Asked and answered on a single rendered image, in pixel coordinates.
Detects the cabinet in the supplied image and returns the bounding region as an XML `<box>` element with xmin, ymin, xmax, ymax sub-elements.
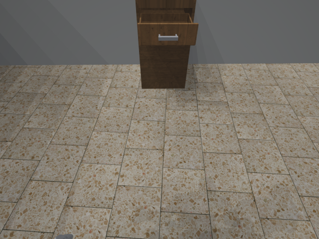
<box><xmin>136</xmin><ymin>0</ymin><xmax>196</xmax><ymax>89</ymax></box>

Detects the drawer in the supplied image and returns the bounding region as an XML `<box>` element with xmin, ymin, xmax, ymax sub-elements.
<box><xmin>138</xmin><ymin>13</ymin><xmax>198</xmax><ymax>46</ymax></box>

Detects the handle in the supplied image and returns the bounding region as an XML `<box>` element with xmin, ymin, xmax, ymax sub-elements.
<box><xmin>159</xmin><ymin>34</ymin><xmax>178</xmax><ymax>41</ymax></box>

